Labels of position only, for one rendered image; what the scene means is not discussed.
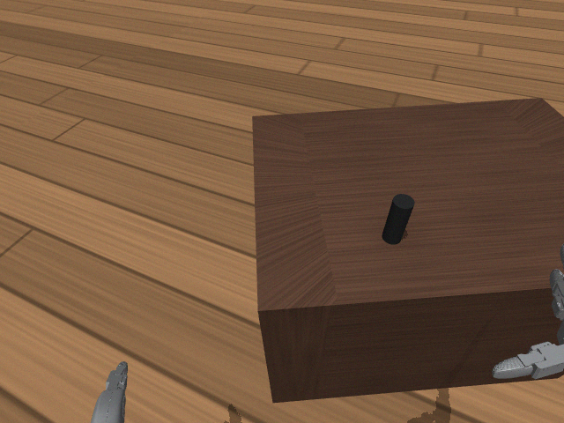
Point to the left robot hand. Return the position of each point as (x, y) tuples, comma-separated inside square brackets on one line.
[(110, 405)]

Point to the right robot hand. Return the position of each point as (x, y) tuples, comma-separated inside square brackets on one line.
[(545, 358)]

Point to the can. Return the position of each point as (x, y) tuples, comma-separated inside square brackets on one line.
[(399, 214)]

